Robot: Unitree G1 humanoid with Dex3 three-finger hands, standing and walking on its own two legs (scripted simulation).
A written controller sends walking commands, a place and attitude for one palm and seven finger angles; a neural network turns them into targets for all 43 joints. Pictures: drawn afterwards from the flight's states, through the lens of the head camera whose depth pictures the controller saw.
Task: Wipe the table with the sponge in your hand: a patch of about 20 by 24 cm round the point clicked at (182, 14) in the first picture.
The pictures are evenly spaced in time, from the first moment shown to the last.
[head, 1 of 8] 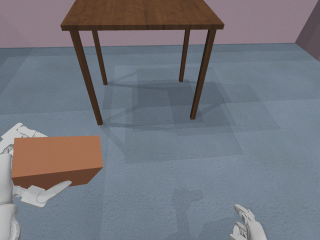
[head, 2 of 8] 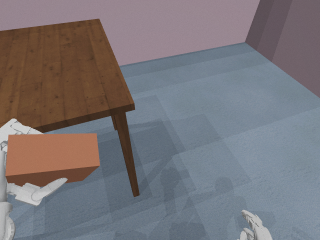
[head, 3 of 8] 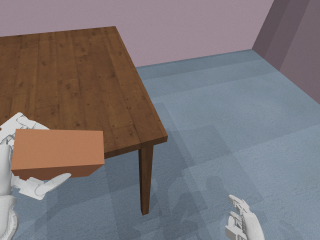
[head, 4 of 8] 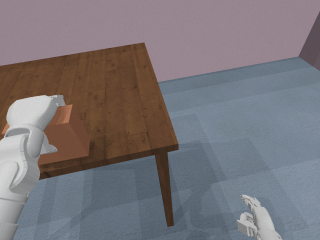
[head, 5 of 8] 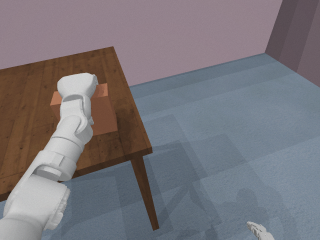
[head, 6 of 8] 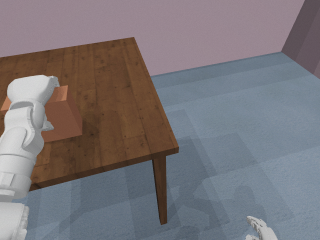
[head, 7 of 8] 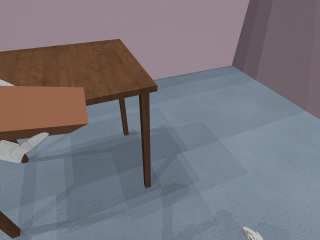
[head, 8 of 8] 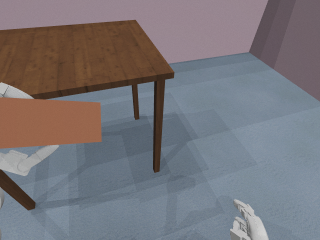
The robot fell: no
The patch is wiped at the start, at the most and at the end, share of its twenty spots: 0.00 1.00 1.00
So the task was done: yes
